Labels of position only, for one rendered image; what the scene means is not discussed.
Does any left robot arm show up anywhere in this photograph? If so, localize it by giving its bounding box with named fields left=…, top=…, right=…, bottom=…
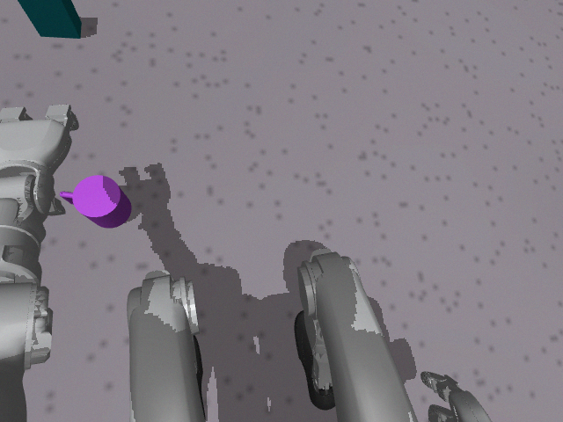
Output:
left=0, top=160, right=55, bottom=422

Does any right robot foot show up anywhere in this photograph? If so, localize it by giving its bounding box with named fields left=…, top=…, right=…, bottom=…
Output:
left=295, top=310, right=335, bottom=410

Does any left robot hand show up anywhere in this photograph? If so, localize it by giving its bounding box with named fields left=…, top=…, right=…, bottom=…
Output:
left=0, top=105, right=79, bottom=215

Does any right robot hand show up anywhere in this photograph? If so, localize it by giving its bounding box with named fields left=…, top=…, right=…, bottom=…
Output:
left=420, top=372, right=492, bottom=422

